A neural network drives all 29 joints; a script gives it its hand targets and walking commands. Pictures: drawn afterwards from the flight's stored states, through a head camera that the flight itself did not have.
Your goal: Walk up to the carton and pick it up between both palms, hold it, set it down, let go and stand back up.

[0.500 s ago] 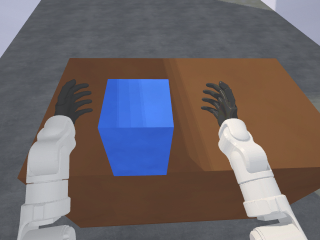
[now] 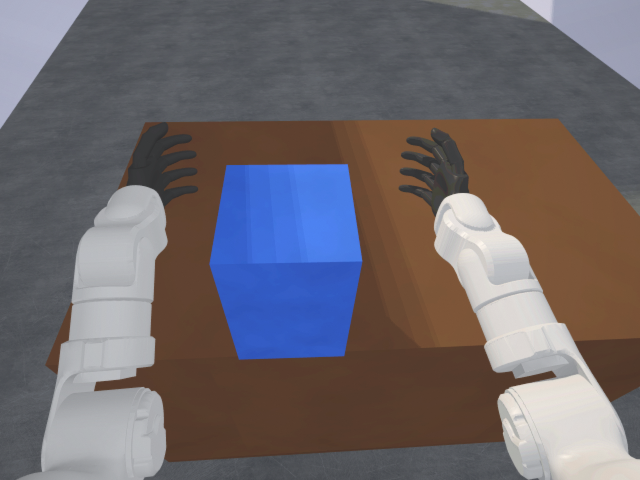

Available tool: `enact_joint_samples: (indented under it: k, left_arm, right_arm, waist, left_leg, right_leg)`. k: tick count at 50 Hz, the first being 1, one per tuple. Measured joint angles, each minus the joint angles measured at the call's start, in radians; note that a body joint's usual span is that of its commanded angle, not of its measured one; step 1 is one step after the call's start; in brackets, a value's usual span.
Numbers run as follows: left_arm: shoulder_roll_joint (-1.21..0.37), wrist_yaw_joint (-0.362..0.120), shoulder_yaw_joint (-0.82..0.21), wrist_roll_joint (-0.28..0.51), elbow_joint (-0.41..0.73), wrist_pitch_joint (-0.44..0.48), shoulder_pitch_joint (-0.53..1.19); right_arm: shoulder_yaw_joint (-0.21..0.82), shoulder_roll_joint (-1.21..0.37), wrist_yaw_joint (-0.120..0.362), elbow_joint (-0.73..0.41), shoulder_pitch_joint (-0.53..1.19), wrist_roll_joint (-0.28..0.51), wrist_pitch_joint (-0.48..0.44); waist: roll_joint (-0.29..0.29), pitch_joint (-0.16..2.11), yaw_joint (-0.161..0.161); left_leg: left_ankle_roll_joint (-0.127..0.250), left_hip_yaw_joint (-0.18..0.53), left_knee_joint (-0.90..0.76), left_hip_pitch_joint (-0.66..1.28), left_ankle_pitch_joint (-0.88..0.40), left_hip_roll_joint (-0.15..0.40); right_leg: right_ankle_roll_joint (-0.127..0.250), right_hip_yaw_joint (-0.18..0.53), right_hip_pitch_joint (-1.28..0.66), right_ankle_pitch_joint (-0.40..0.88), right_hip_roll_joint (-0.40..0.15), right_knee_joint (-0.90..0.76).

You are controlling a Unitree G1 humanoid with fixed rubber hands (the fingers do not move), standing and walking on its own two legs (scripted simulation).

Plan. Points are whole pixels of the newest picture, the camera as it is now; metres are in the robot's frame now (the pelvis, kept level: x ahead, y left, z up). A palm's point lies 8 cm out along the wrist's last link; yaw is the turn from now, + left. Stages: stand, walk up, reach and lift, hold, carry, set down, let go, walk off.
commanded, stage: reach and lift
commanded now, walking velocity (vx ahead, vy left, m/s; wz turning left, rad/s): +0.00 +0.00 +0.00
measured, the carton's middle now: (289, 268) +0.38 +0.05 +0.03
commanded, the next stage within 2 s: none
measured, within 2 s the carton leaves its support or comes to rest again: neither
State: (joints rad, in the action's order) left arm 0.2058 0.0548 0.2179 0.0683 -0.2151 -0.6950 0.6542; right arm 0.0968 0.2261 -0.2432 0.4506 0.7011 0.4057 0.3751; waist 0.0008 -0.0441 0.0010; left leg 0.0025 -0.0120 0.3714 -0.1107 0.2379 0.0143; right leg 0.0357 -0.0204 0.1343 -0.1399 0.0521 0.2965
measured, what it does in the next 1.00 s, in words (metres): stands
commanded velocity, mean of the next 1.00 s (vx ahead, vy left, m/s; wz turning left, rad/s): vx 0.00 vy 0.00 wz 0.00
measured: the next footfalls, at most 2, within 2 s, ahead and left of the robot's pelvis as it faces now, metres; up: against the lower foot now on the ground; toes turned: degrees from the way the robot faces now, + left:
none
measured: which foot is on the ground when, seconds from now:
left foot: down 0.00-1.00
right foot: down 0.00-1.00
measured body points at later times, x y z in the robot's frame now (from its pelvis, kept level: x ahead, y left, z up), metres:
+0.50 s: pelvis -0.01 +0.00 +0.00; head +0.03 +0.00 +0.44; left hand +0.39 +0.19 +0.07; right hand +0.40 -0.11 +0.06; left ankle -0.02 +0.11 -0.75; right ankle +0.01 -0.10 -0.75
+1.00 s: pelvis -0.01 +0.00 +0.00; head +0.03 +0.03 +0.45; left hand +0.38 +0.18 +0.06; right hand +0.39 -0.08 +0.05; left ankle -0.02 +0.11 -0.75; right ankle +0.01 -0.10 -0.75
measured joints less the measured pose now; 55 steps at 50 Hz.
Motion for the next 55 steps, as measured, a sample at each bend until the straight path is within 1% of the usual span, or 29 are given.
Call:
enact_joint_samples:
  k: [3, 7, 13, 17, 22, 26, 31, 38, 43, 46, 48, 51, 53, 55]
  left_arm:
    - [-0.021, -0.005, 0.001, -0.018, -0.012, 0.033, -0.034]
    - [-0.049, -0.009, -0.004, -0.033, -0.023, 0.092, -0.091]
    - [-0.086, 0.001, -0.025, -0.043, -0.079, 0.215, -0.134]
    - [-0.110, 0.014, -0.042, -0.051, -0.166, 0.319, -0.120]
    - [-0.144, 0.026, -0.043, -0.077, -0.310, 0.462, -0.086]
    - [-0.169, 0.024, -0.021, -0.108, -0.409, 0.561, -0.065]
    - [-0.187, 0.011, 0.015, -0.153, -0.484, 0.648, -0.054]
    - [-0.200, -0.003, 0.045, -0.199, -0.547, 0.716, -0.053]
    - [-0.231, 0.005, 0.065, -0.237, -0.562, 0.746, -0.049]
    - [-0.256, 0.015, 0.096, -0.278, -0.555, 0.751, -0.042]
    - [-0.276, 0.015, 0.123, -0.313, -0.541, 0.748, -0.039]
    - [-0.321, 0.004, 0.174, -0.376, -0.502, 0.738, -0.046]
    - [-0.355, -0.001, 0.202, -0.405, -0.469, 0.726, -0.061]
    - [-0.378, -0.012, 0.212, -0.428, -0.440, 0.713, -0.083]
  right_arm:
    - [-0.001, -0.018, 0.002, 0.018, -0.030, -0.015, -0.029]
    - [-0.018, -0.051, 0.005, 0.025, -0.090, -0.057, -0.080]
    - [-0.058, -0.099, 0.019, 0.059, -0.146, -0.140, -0.172]
    - [-0.080, -0.124, 0.033, 0.128, -0.140, -0.194, -0.240]
    - [-0.098, -0.154, 0.042, 0.243, -0.112, -0.250, -0.329]
    - [-0.106, -0.176, 0.041, 0.325, -0.089, -0.282, -0.400]
    - [-0.119, -0.197, 0.035, 0.403, -0.065, -0.310, -0.478]
    - [-0.159, -0.223, 0.045, 0.493, -0.046, -0.346, -0.541]
    - [-0.221, -0.261, 0.069, 0.525, -0.047, -0.398, -0.561]
    - [-0.276, -0.301, 0.087, 0.524, -0.048, -0.459, -0.570]
    - [-0.339, -0.332, 0.074, 0.512, -0.049, -0.509, -0.575]
    - [-0.437, -0.376, 0.072, 0.476, -0.060, -0.607, -0.579]
    - [-0.486, -0.401, 0.087, 0.445, -0.079, -0.661, -0.583]
    - [-0.509, -0.410, 0.105, 0.426, -0.100, -0.695, -0.587]
  waist:
    - [0.000, -0.007, -0.001]
    - [-0.001, -0.017, -0.004]
    - [-0.003, -0.027, -0.019]
    - [0.000, -0.017, -0.035]
    - [0.010, 0.012, -0.052]
    - [0.014, 0.039, -0.060]
    - [0.013, 0.061, -0.060]
    - [-0.004, 0.064, -0.052]
    - [-0.019, 0.055, -0.049]
    - [-0.024, 0.045, -0.049]
    - [-0.025, 0.035, -0.049]
    - [-0.024, 0.015, -0.043]
    - [-0.023, 0.008, -0.036]
    - [-0.020, 0.009, -0.032]
  left_leg:
    - [0.000, 0.002, 0.003, 0.006, 0.003, 0.001]
    - [0.000, 0.006, 0.011, 0.004, 0.007, 0.001]
    - [0.000, 0.008, 0.026, -0.027, 0.006, 0.000]
    - [0.000, 0.006, 0.036, -0.064, 0.004, 0.000]
    - [0.000, 0.004, 0.049, -0.115, 0.004, 0.001]
    - [-0.001, 0.005, 0.058, -0.146, 0.006, 0.001]
    - [-0.002, 0.010, 0.064, -0.160, 0.010, 0.001]
    - [-0.002, 0.016, 0.061, -0.146, 0.010, 0.000]
    - [-0.001, 0.018, 0.058, -0.140, 0.005, -0.001]
    - [0.000, 0.019, 0.053, -0.136, 0.000, -0.002]
    - [0.002, 0.020, 0.047, -0.129, -0.005, -0.003]
    - [0.004, 0.027, 0.032, -0.108, -0.013, -0.007]
    - [0.005, 0.032, 0.021, -0.092, -0.017, -0.011]
    - [0.005, 0.034, 0.015, -0.077, -0.017, -0.013]
  right_leg:
    - [-0.001, -0.002, -0.010, 0.000, 0.001, -0.004]
    - [-0.001, -0.006, -0.012, -0.001, 0.001, -0.003]
    - [0.000, -0.008, 0.018, -0.002, 0.000, 0.012]
    - [0.001, -0.007, 0.058, -0.001, 0.000, 0.026]
    - [0.001, -0.006, 0.110, -0.001, 0.000, 0.041]
    - [0.001, -0.007, 0.142, -0.005, 0.000, 0.052]
    - [0.001, -0.012, 0.154, -0.011, 0.000, 0.058]
    - [0.002, -0.017, 0.136, -0.011, -0.001, 0.051]
    - [0.001, -0.020, 0.123, -0.001, -0.002, 0.036]
    - [0.000, -0.022, 0.115, 0.006, -0.003, 0.024]
    - [-0.002, -0.024, 0.104, 0.013, -0.005, 0.013]
    - [-0.005, -0.032, 0.074, 0.023, -0.009, -0.013]
    - [-0.007, -0.038, 0.052, 0.028, -0.013, -0.031]
    - [-0.010, -0.043, 0.032, 0.030, -0.015, -0.045]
